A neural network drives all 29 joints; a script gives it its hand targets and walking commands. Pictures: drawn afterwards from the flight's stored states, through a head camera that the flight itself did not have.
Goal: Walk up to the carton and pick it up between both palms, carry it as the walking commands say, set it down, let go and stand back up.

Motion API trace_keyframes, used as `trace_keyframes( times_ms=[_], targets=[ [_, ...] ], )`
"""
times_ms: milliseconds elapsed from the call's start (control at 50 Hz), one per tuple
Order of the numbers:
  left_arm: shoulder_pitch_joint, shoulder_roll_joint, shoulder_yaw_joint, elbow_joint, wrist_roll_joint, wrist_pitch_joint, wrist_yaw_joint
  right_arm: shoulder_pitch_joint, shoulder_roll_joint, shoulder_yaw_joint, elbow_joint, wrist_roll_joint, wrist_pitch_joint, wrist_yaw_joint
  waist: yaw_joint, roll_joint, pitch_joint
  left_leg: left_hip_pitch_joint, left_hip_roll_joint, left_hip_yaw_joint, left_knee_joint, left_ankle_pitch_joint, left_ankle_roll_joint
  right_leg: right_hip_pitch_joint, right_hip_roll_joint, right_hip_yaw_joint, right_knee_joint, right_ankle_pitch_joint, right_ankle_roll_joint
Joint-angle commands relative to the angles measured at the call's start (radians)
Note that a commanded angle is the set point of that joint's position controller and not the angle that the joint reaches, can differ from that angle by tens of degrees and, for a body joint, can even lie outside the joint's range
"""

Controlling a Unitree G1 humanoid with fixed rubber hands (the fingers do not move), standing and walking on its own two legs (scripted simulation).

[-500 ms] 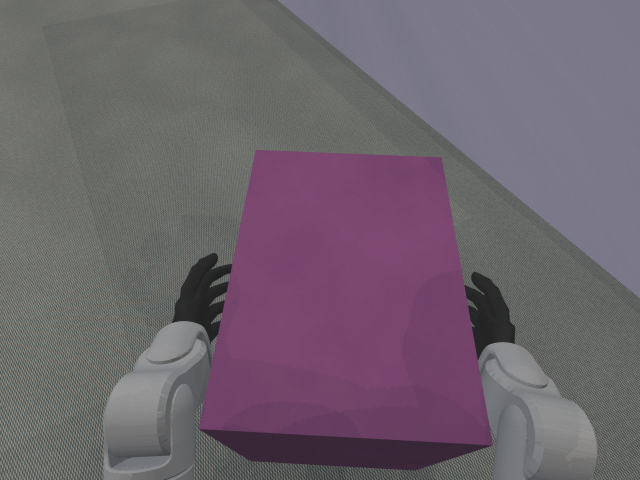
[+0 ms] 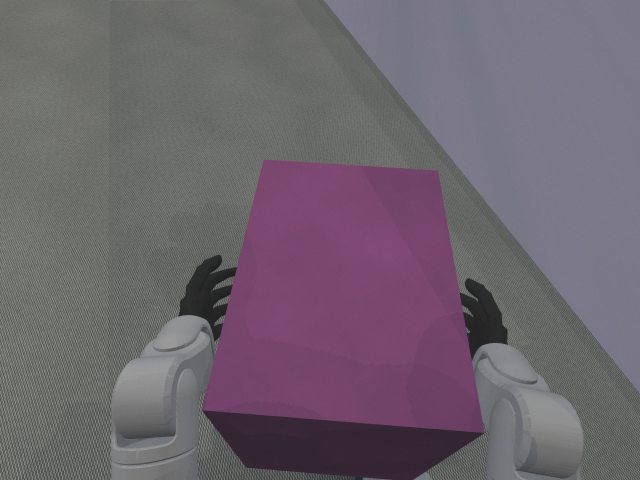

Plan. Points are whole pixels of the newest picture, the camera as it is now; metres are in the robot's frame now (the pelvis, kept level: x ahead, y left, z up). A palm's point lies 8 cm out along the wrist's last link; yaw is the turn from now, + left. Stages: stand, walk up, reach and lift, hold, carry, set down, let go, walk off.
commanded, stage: carry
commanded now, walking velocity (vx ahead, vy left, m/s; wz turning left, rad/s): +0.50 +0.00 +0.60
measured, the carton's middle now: (338, 324) +0.29 -0.03 +0.02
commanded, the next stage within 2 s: none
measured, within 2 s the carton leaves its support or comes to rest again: neither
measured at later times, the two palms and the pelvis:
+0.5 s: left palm (162, 157) +0.55 +0.23 +0.07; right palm (341, 130) +0.65 -0.05 +0.05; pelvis +0.38 +0.01 -0.03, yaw +17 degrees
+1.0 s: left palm (107, 55) +0.83 +0.39 +0.08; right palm (247, 25) +1.00 +0.14 +0.08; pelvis +0.72 +0.13 -0.02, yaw +35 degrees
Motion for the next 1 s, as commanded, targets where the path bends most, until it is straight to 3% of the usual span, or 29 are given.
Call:
trace_keyframes(
  times_ms=[0,60,80,100,120,140,180,200,260,320,420,460,480,500,520,540,580,620,680,720,780,820,840,860,880,900,920,940,980],
  targets=[
    [-0.362,-0.835,-0.681,-0.202,-0.251,-0.025,-0.09,-0.465,0.822,0.737,-0.166,0.353,-0.003,0.179,0.037,0.162,-0.209,0.283,0.258,-0.165,-0.038,0.69,0.042,-0.008,0.083,-0.086,-0.102,0.064,-0.019],
    [-0.379,-0.831,-0.688,-0.233,-0.281,-0.015,-0.101,-0.463,0.83,0.733,-0.168,0.322,-0.001,0.146,0.059,0.132,-0.33,0.089,0.169,-0.011,0.224,1.026,-0.032,0.508,0.122,-0.154,-0.35,0.205,-0.05],
    [-0.327,-0.802,-0.681,-0.21,-0.273,-0.008,-0.104,-0.464,0.799,0.726,-0.155,0.313,0.006,0.138,0.097,0.105,-0.449,-0.14,0.129,0.027,0.433,0.806,-0.057,0.824,-0.026,-0.026,-0.325,0.164,-0.092],
    [-0.353,-0.77,-0.67,-0.212,-0.274,-0.006,-0.105,-0.422,0.811,0.725,-0.149,0.3,0.013,0.135,0.082,-0.227,-0.549,-0.441,0.022,0.06,0.717,-0.012,-0.079,1.117,-0.344,0.357,-0.303,0.443,-0.186],
    [-0.31,-0.772,-0.649,-0.169,-0.275,-0.004,-0.107,-0.42,0.794,0.721,-0.159,0.309,0.015,0.128,0.085,-0.23,-0.514,-0.641,0.021,0.022,0.883,-0.299,-0.083,1.176,-0.404,0.458,-0.241,0.645,-0.257],
    [-0.34,-0.753,-0.643,-0.182,-0.265,-0.003,-0.105,-0.455,0.777,0.718,-0.16,0.316,0.022,0.131,0.091,-0.137,-0.42,-0.676,0.088,-0.027,0.922,-0.282,-0.076,1.057,-0.404,0.405,-0.271,0.655,-0.259],
    [-0.311,-0.83,-0.622,-0.156,-0.267,-0.013,-0.107,-0.474,0.816,0.728,-0.174,0.328,0.012,0.137,0.092,-0.072,-0.338,-0.667,0.152,-0.063,0.764,-0.172,-0.083,0.928,-0.328,0.262,-0.322,0.421,-0.171],
    [-0.313,-0.848,-0.623,-0.171,-0.277,-0.021,-0.109,-0.509,0.815,0.734,-0.205,0.327,0.006,0.135,0.096,-0.114,-0.306,-0.657,0.135,-0.013,0.678,-0.145,-0.091,0.893,-0.3,0.187,-0.329,0.466,-0.13],
    [-0.301,-0.875,-0.636,-0.164,-0.293,-0.031,-0.111,-0.497,0.801,0.725,-0.203,0.304,-0.009,0.134,0.101,-0.135,-0.278,-0.602,0.162,0.052,0.541,-0.101,-0.096,0.803,-0.319,0.071,-0.376,0.448,-0.171],
    [-0.374,-0.854,-0.657,-0.211,-0.336,-0.036,-0.139,-0.452,0.835,0.714,-0.167,0.273,-0.022,0.121,0.09,-0.252,-0.205,-0.527,0.137,0.136,0.403,0.051,-0.091,0.744,-0.255,-0.133,-0.383,0.553,-0.111],
    [-0.406,-0.772,-0.671,-0.247,-0.345,-0.015,-0.136,-0.392,0.793,0.667,-0.113,0.236,-0.011,0.102,0.071,-0.226,-0.193,-0.235,0.006,0.282,0.282,0.17,-0.054,0.567,-0.201,-0.253,-0.228,0.758,-0.071],
    [-0.414,-0.768,-0.668,-0.237,-0.336,0.004,-0.139,-0.395,0.779,0.655,-0.113,0.241,-0.012,0.098,0.028,-0.082,-0.29,0.044,-0.046,0.289,0.145,0.255,-0.004,0.491,-0.14,-0.304,0.155,0.853,-0.04],
    [-0.48,-0.73,-0.691,-0.269,-0.328,0.012,-0.138,-0.363,0.766,0.638,-0.096,0.224,-0.014,0.099,-0.022,0.132,-0.31,0.206,0.109,-0.079,0.018,0.235,0.107,0.221,-0.036,-0.258,0.441,0.313,0.027],
    [-0.452,-0.737,-0.68,-0.247,-0.328,0.019,-0.138,-0.348,0.759,0.616,-0.06,0.218,-0.011,0.091,-0.001,0.332,-0.362,0.39,0.337,-0.54,-0.072,0.409,0.256,-0.023,0.125,-0.162,0.703,-0.302,0.06],
    [-0.39,-0.716,-0.648,-0.16,-0.293,0.019,-0.144,-0.383,0.757,0.662,-0.087,0.224,-0.015,0.089,0.011,0.217,-0.371,0.442,0.406,-0.688,-0.023,0.642,0.313,-0.11,0.145,0.039,0.772,-0.396,0.02],
    [-0.349,-0.718,-0.643,-0.136,-0.287,0.017,-0.139,-0.394,0.743,0.687,-0.107,0.233,-0.013,0.096,0.007,0.101,-0.301,0.406,0.416,-0.64,0.021,0.708,0.337,-0.185,0.072,0.098,0.801,-0.421,0.01],
    [-0.296,-0.812,-0.625,-0.092,-0.281,-0.006,-0.139,-0.449,0.822,0.738,-0.156,0.298,-0.016,0.121,0.018,0.044,-0.359,0.395,0.383,-0.44,0.072,0.731,0.232,-0.223,-0.018,0.116,0.673,-0.33,0.012],
    [-0.256,-0.87,-0.603,-0.078,-0.253,-0.029,-0.137,-0.495,0.884,0.76,-0.176,0.348,-0.032,0.146,0.023,0.036,-0.358,0.286,0.336,-0.37,0.038,0.642,0.133,-0.119,-0.033,0.136,0.443,-0.275,0.007],
    [-0.269,-0.913,-0.595,-0.107,-0.231,-0.048,-0.123,-0.52,0.934,0.771,-0.194,0.374,-0.041,0.176,0.037,0.067,-0.294,0.142,0.326,-0.348,-0.137,0.511,0.132,0.03,0.023,0.035,0.197,-0.161,0.03],
    [-0.287,-0.952,-0.619,-0.157,-0.249,-0.075,-0.118,-0.523,0.948,0.795,-0.231,0.385,-0.057,0.182,0.044,0.107,-0.277,0.079,0.277,-0.221,-0.101,0.667,0.1,0.148,0.05,-0.008,0.006,-0.03,0.023],
    [-0.267,-0.893,-0.639,-0.206,-0.257,-0.076,-0.11,-0.412,0.867,0.759,-0.184,0.365,-0.05,0.18,0.053,0.222,-0.31,0.029,0.222,-0.122,-0.03,0.573,0.038,0.291,0.092,-0.091,-0.17,0.115,-0.005],
    [-0.259,-0.862,-0.648,-0.222,-0.258,-0.065,-0.1,-0.404,0.829,0.762,-0.196,0.361,-0.033,0.175,0.075,0.159,-0.368,0.001,0.167,-0.006,0.166,0.72,-0.011,0.475,0.096,-0.125,-0.257,0.176,-0.046],
    [-0.248,-0.829,-0.663,-0.245,-0.261,-0.065,-0.096,-0.395,0.79,0.753,-0.202,0.341,-0.03,0.171,0.089,0.149,-0.447,-0.072,0.121,0.059,0.308,0.672,-0.048,0.619,0.022,-0.054,-0.269,0.135,-0.094],
    [-0.276,-0.789,-0.664,-0.251,-0.262,-0.054,-0.095,-0.405,0.77,0.741,-0.192,0.329,-0.019,0.166,0.103,-0.043,-0.467,-0.29,0.054,0.082,0.441,0.467,-0.079,0.785,-0.126,0.129,-0.3,0.013,-0.153],
    [-0.29,-0.764,-0.66,-0.234,-0.262,-0.041,-0.093,-0.39,0.748,0.727,-0.193,0.317,-0.008,0.155,0.097,-0.21,-0.497,-0.495,-0.008,0.066,0.625,-0.178,-0.092,0.922,-0.338,0.472,-0.404,0.019,-0.236],
    [-0.31,-0.739,-0.646,-0.252,-0.26,-0.037,-0.09,-0.372,0.758,0.726,-0.168,0.316,0.003,0.147,0.094,-0.194,-0.447,-0.598,0.034,-0.011,0.729,-0.306,-0.079,0.96,-0.384,0.512,-0.362,0.164,-0.261],
    [-0.3,-0.735,-0.657,-0.264,-0.268,-0.029,-0.089,-0.327,0.762,0.708,-0.133,0.308,0.004,0.142,0.089,-0.066,-0.389,-0.609,0.075,-0.031,0.749,-0.268,-0.072,0.904,-0.373,0.44,-0.371,0.196,-0.224],
    [-0.277,-0.711,-0.644,-0.217,-0.256,-0.016,-0.092,-0.328,0.745,0.704,-0.121,0.308,0.01,0.14,0.091,-0.027,-0.352,-0.616,0.084,-0.028,0.692,-0.233,-0.083,0.879,-0.376,0.405,-0.388,0.311,-0.216],
    [-0.306,-0.744,-0.641,-0.151,-0.278,0.007,-0.101,-0.339,0.703,0.643,-0.084,0.261,0.032,0.13,0.098,-0.123,-0.248,-0.551,0.133,0.003,0.503,-0.257,-0.114,0.707,-0.355,0.295,-0.406,0.254,-0.226]
  ],
)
